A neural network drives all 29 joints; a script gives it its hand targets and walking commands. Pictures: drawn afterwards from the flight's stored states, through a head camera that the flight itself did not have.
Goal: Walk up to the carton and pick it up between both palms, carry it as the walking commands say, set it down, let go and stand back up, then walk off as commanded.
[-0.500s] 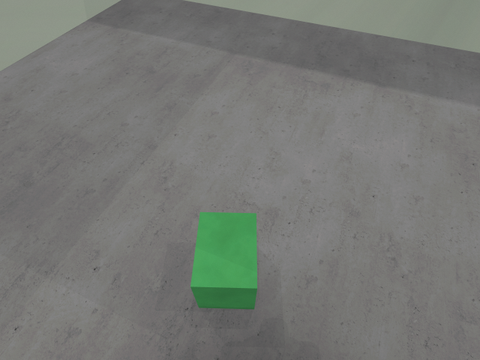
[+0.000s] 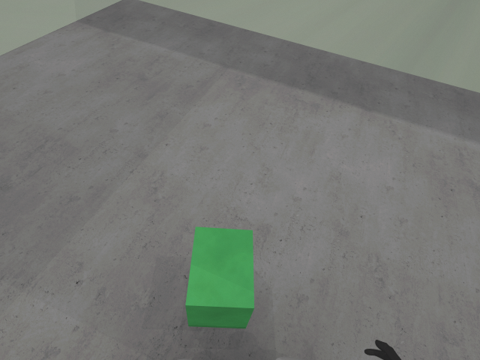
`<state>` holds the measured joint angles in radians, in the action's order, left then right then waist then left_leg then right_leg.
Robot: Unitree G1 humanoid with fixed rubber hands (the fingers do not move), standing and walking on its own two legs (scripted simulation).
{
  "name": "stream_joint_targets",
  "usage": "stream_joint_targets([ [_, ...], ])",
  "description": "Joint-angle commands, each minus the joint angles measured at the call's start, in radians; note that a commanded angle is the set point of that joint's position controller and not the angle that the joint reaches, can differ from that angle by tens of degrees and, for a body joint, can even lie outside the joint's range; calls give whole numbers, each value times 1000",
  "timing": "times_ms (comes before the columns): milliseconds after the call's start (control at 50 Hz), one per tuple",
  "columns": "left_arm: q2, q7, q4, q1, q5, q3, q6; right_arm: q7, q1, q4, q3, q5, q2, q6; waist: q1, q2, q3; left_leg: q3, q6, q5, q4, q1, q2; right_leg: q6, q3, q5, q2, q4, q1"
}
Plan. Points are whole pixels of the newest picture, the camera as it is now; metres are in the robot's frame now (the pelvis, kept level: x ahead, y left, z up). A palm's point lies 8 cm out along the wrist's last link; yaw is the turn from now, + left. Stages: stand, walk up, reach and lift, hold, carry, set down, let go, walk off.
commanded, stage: walk up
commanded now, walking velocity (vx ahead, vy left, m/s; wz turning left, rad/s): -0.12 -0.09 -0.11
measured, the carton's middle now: (220, 278) +0.51 +0.03 -0.64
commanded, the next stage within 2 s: none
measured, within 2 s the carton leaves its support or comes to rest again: neither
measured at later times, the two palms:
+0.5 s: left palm out of the picture -0.02 +0.23 -0.13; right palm out of the picture -0.03 -0.27 -0.13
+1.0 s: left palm out of the picture +0.13 +0.22 -0.12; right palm out of the picture +0.07 -0.28 -0.14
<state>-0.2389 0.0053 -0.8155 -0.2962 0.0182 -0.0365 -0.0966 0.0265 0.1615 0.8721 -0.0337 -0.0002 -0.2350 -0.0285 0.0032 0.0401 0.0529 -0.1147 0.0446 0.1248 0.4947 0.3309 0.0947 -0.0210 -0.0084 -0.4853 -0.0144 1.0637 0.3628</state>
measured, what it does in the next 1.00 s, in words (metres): steps on the spot: right foot, then left foot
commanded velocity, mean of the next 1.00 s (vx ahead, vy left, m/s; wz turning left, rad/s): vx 0.09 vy -0.01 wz -0.03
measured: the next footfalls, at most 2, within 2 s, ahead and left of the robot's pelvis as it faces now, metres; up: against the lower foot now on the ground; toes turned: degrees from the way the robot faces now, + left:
right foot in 0.20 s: -0.02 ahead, -0.15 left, +0.00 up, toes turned -1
left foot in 0.46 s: -0.10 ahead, +0.08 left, +0.00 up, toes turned +5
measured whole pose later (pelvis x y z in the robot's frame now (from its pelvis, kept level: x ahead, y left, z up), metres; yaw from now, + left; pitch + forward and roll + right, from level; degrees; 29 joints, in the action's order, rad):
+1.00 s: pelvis +0.05 -0.03 -0.01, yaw -1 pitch +1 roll +1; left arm -0.24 0.01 -0.84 -0.23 0.02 0.00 0.02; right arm 0.02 0.31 0.91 -0.03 0.00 -0.23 -0.02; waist 0.00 -0.01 0.06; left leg -0.11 0.02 0.50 0.87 0.27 0.03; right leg 0.01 -0.01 -0.31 0.02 0.61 0.30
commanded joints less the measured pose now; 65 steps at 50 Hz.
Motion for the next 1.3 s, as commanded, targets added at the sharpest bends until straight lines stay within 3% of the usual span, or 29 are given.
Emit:
stream_joint_targets([
  [0, -56, -30, -24, -82, 0, -29, -6, 13, -6, -62, -60, -36, -200, -22, -1, -359, -31, 138, 46, 378, -308, 82, 251, -21, -54, 48, 28, -247, -95],
  [80, -50, -25, -91, -229, 3, -26, 21, 1, -2, -53, -67, -41, -206, -33, 48, -316, -119, 118, -25, 422, -296, 57, 201, 18, -152, 145, -10, -555, -268],
  [100, -52, -19, -125, -280, 10, -22, 31, -5, -10, -44, -60, -41, -173, -36, 76, -196, -143, 57, -68, 416, -179, 50, 135, 25, -116, 173, 9, -661, -311],
  [140, -180, -16, -64, -161, 28, -48, 49, -18, 41, -74, -26, -25, -66, -42, 62, 312, -27, -2, -99, 394, 289, 179, -56, 134, 476, -173, 323, -929, -9],
  [160, -203, -7, -24, -30, 27, -42, 56, -18, -19, -77, -35, -25, -99, -50, 44, 323, 39, 130, -76, 357, 436, 133, -74, 169, 493, -245, 339, -978, 191],
  [180, -173, 1, 6, 33, 22, -27, 67, -27, -2, -84, -42, -27, -113, -50, 3, 207, 59, 167, -68, 294, 459, 123, -75, 146, 438, -202, 300, -965, 212],
  [240, -153, 1, -4, 102, 32, -13, 81, -45, 73, -18, -52, -23, -122, -41, -48, 266, -67, 89, -77, 249, 514, -18, -90, 105, 304, -190, 210, -919, 207],
  [340, -136, 21, 11, 14, 3, -25, 100, -35, 33, -24, -4, -18, -62, -16, 31, 162, -12, 97, -45, 252, 96, -7, -86, 127, 254, 211, 200, -821, -66],
  [380, -174, 23, -18, -12, 1, -26, 91, -33, 74, -8, -12, -10, -66, -5, 7, 154, -24, 17, -41, 302, -74, -111, -123, 141, 291, 174, 226, -772, -109],
  [400, -186, 14, -21, -45, 5, -38, 85, -38, 135, -1, -18, -18, -79, 9, -2, 149, -102, -9, -33, 305, -100, -185, -110, 151, 306, -178, 234, -731, -126],
  [440, -152, 6, 13, 4, 3, -26, 98, -32, 256, 33, -41, -35, -149, 22, -44, -125, -105, 211, 22, 478, -192, -303, 62, 84, 242, -199, 187, -520, 61],
  [460, -103, -4, 43, 90, 10, -12, 98, -32, 300, 54, -57, -37, -212, 18, -91, -318, -37, 408, 80, 664, -350, -385, 211, 19, 56, -172, 58, -282, 276],
  [480, -69, -3, 42, 134, 19, -10, 102, -23, 300, 46, -52, -39, -208, 32, -91, -241, 41, 493, 103, 697, -419, -340, 335, 12, 4, -77, 42, -170, 356],
  [520, -57, -18, 27, 141, 24, -15, 108, -22, 225, 50, -37, -23, -131, 34, -62, -218, 89, 253, 105, 433, -375, -298, 208, -17, -53, 49, 54, -185, 268],
  [560, -59, -28, 17, 157, 15, -19, 101, -16, 274, 50, -35, -33, -109, 54, -61, -106, 119, 241, 92, 145, -358, -374, 237, -11, -60, 92, 61, -142, 299],
  [640, -41, -37, 42, 212, 5, 2, 99, -17, 322, 50, -28, -37, -103, 62, -70, -196, 133, 126, 75, -416, -234, -420, 171, -3, -100, 129, 45, -213, 234],
  [740, -35, -25, 27, 165, -5, 19, 111, -7, 315, 47, -22, -34, -101, 57, -48, -215, 83, 31, 68, -734, -107, -422, 136, 42, -140, 125, 8, -423, 98],
  [780, -54, -10, -10, 21, -8, 13, 117, 1, 249, 18, -17, -19, -131, 40, 38, -198, 45, -20, 27, -922, 78, -292, 86, 45, -172, 329, -37, -594, -145],
  [800, -135, 4, -47, -85, -1, -8, 126, 7, 241, 9, -15, -3, -116, 42, 95, -71, -21, -25, -18, -738, 223, -171, 53, 71, -52, 785, 53, -619, -338],
  [820, -234, 14, -80, -219, 7, -33, 136, 12, 228, -42, -9, 17, -102, 44, 142, 142, -122, -42, -74, -91, 545, 62, -68, 195, 237, 1507, 282, -561, -562],
  [840, -231, 21, -97, -210, -17, -12, 136, 10, 231, -49, -4, 1, -75, 26, 72, 168, -193, 90, -64, 448, 588, 70, -117, 279, 359, 1870, 412, -537, -546],
  [900, -118, 31, -76, -78, 6, -6, 142, 5, 155, -43, 5, 8, -39, 24, 45, 78, -116, 155, -14, 449, 388, 104, -68, 229, 256, 1397, 309, -593, -463],
  [940, -136, 38, -74, -59, -12, -27, 120, -12, 141, -42, 12, 4, -26, 27, 44, 145, -121, 124, -25, 403, 181, 2, -81, 152, 178, 1269, 234, -611, -400],
  [1000, -128, 41, -83, -6, -23, -19, 105, -10, 201, 18, -3, 3, -55, 15, -17, 142, -135, 74, -47, 59, -96, -201, -75, 92, 143, 1119, 167, -547, -260],
  [1060, -131, 43, -29, 33, -13, -42, 75, 9, 196, -4, -69, -10, -221, 3, -61, -108, -79, 137, 41, -792, 21, -202, 157, -11, 30, 595, 81, -322, -46],
  [1100, -84, 43, -14, 16, -16, -50, 38, 15, 167, -20, -65, -32, -227, -6, -58, -272, -55, 289, 209, -946, -79, -142, 392, -27, 21, -180, -12, -12, 81],
  [1140, -84, 26, -17, 59, -12, -55, 5, 20, 155, -21, -58, -32, -193, -8, -58, -147, 5, 232, 199, -713, -124, -124, 365, -46, 83, -116, -11, 96, 106],
  [1200, -67, 18, -4, 41, 4, -31, 12, 16, 48, -33, -37, -27, -147, -16, -19, -225, -22, 81, 126, -566, -107, -74, 191, -24, 26, -44, -8, -9, 51],
  [1280, -66, 18, 16, 60, -3, -23, 28, 10, 76, -6, -46, -25, -173, -15, -33, -289, -61, 121, 107, -604, -88, -211, 187, -19, -12, -31, 4, -291, 36],
])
